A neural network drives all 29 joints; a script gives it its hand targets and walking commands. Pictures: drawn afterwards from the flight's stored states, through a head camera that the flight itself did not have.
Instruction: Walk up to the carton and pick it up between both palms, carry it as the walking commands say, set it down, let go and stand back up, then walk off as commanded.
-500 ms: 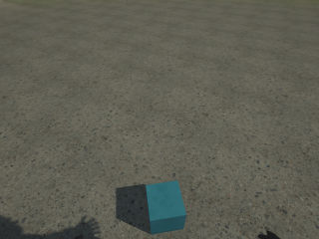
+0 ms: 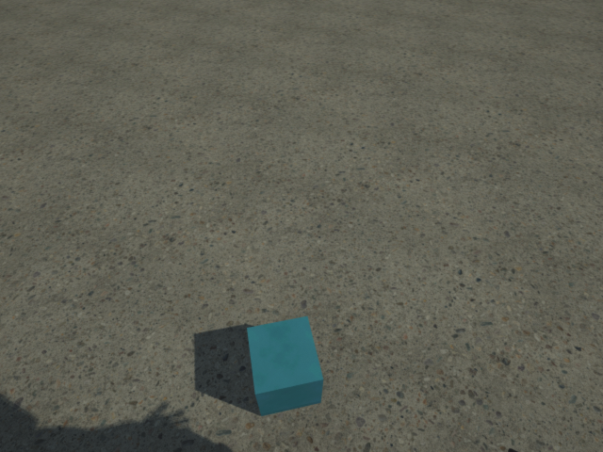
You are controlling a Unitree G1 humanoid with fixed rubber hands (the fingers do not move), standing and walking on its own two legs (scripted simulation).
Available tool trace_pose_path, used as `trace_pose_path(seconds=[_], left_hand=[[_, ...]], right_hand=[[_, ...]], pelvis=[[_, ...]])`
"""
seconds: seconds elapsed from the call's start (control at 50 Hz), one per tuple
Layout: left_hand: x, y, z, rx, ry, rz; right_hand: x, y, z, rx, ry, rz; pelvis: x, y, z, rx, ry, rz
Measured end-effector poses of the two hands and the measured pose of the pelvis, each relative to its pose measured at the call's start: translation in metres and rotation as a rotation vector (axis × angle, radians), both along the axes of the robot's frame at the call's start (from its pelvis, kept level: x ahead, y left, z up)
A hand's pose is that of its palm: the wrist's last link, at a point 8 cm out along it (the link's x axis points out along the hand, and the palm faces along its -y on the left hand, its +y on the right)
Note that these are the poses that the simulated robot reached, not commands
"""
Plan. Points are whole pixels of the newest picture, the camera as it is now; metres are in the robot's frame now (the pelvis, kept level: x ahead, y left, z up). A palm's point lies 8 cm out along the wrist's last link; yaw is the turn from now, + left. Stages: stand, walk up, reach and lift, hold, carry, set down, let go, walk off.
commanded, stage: walk off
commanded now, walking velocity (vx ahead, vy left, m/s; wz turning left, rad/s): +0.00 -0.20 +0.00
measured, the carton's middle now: (284, 365) +0.51 +0.07 -0.67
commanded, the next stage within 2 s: none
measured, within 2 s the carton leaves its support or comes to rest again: neither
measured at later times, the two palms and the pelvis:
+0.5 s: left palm out of the picture +0.02 +0.14 -0.14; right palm out of the picture +0.12 -0.38 -0.11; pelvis -0.01 -0.11 -0.01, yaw +6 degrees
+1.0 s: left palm out of the picture +0.03 +0.00 -0.12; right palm out of the picture +0.06 -0.53 -0.12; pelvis -0.02 -0.25 -0.01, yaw +3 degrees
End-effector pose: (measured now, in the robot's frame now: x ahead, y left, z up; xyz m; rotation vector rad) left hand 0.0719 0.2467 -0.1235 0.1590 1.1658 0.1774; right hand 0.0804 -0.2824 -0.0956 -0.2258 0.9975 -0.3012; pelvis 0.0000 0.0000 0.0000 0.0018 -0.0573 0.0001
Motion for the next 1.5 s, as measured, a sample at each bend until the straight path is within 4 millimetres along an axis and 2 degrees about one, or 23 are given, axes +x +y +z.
trace_pose_path(seconds=[0.08, 0.14, 0.22, 0.34, 0.44, 0.5, 0.56, 0.66, 0.74, 0.84, 0.88, 0.98, 1.12, 1.18, 1.24, 1.38, 1.44, 1.5], left_hand=[[-0.003, -0.030, -0.004, 0.017, 0.025, -0.016], [-0.010, -0.043, 0.002, 0.028, 0.032, 0.005], [-0.019, -0.058, 0.004, 0.034, 0.039, 0.032], [-0.031, -0.081, -0.006, 0.014, 0.050, 0.078], [-0.047, -0.095, -0.014, -0.001, 0.068, 0.113], [-0.054, -0.102, -0.019, -0.013, 0.072, 0.126], [-0.052, -0.111, -0.021, -0.017, 0.078, 0.100], [-0.038, -0.138, -0.018, -0.018, 0.079, 0.023], [-0.030, -0.169, -0.019, -0.027, 0.085, -0.027], [-0.025, -0.214, -0.019, -0.007, 0.072, -0.049], [-0.030, -0.225, -0.011, 0.005, 0.059, -0.028], [-0.042, -0.245, 0.000, 0.021, 0.052, 0.021], [-0.056, -0.272, -0.009, 0.001, 0.054, 0.079], [-0.063, -0.282, -0.018, -0.018, 0.059, 0.097], [-0.065, -0.295, -0.019, -0.032, 0.075, 0.080], [-0.051, -0.339, -0.017, -0.045, 0.093, 0.001], [-0.042, -0.363, -0.018, -0.046, 0.093, -0.032], [-0.032, -0.391, -0.019, -0.031, 0.083, -0.054]], right_hand=[[-0.012, -0.030, -0.014, 0.017, 0.047, -0.019], [-0.014, -0.046, -0.016, 0.014, 0.084, -0.015], [-0.007, -0.061, -0.017, 0.016, 0.091, 0.013], [0.010, -0.081, -0.015, -0.009, 0.087, 0.060], [0.031, -0.090, -0.011, -0.033, 0.065, 0.106], [0.035, -0.095, -0.009, -0.047, 0.047, 0.120], [0.027, -0.106, -0.007, -0.053, 0.035, 0.093], [-0.004, -0.140, -0.001, -0.067, 0.054, 0.015], [-0.022, -0.171, -0.004, -0.053, 0.059, -0.021], [-0.037, -0.213, -0.026, -0.002, 0.078, -0.038], [-0.038, -0.225, -0.029, 0.009, 0.109, -0.030], [-0.022, -0.244, -0.024, 0.023, 0.103, 0.024], [0.004, -0.269, -0.012, -0.019, 0.069, 0.086], [0.009, -0.277, -0.008, -0.044, 0.051, 0.101], [0.002, -0.291, -0.002, -0.058, 0.040, 0.074], [-0.035, -0.338, 0.007, -0.071, 0.079, -0.003], [-0.049, -0.363, 0.003, -0.060, 0.095, -0.032], [-0.058, -0.390, -0.011, -0.031, 0.107, -0.054]], pelvis=[[-0.002, -0.031, -0.005, 0.006, -0.002, 0.002], [-0.002, -0.048, -0.003, 0.018, 0.000, 0.025], [-0.003, -0.065, -0.002, 0.024, 0.007, 0.044], [-0.003, -0.087, -0.006, 0.002, 0.031, 0.075], [-0.007, -0.101, -0.008, -0.016, 0.046, 0.093], [-0.009, -0.106, -0.011, -0.025, 0.045, 0.102], [-0.011, -0.113, -0.011, -0.022, 0.043, 0.077], [-0.015, -0.137, -0.006, -0.029, 0.056, 0.042], [-0.018, -0.166, -0.007, -0.025, 0.059, 0.016], [-0.021, -0.212, -0.016, -0.007, 0.037, 0.011], [-0.022, -0.226, -0.013, 0.008, 0.029, 0.022], [-0.023, -0.250, -0.006, 0.020, 0.027, 0.047], [-0.024, -0.277, -0.006, -0.016, 0.064, 0.089], [-0.025, -0.285, -0.009, -0.031, 0.062, 0.098], [-0.026, -0.294, -0.007, -0.027, 0.061, 0.074], [-0.028, -0.332, 0.000, -0.041, 0.082, 0.032], [-0.029, -0.356, -0.002, -0.033, 0.083, 0.017], [-0.028, -0.384, -0.008, -0.010, 0.082, 0.007]])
